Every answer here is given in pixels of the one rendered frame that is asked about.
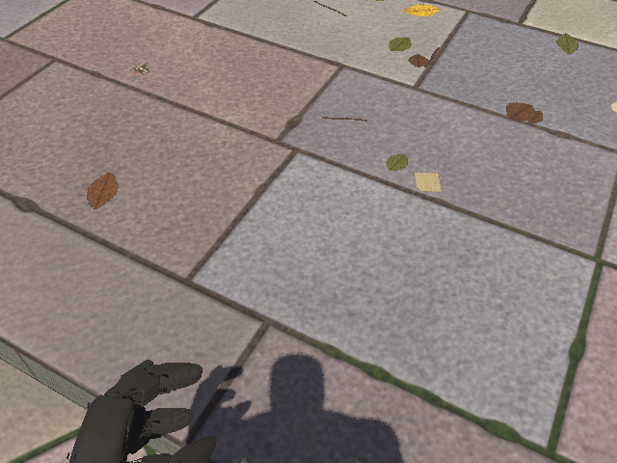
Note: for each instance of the robot left hand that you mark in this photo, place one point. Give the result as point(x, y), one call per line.
point(117, 422)

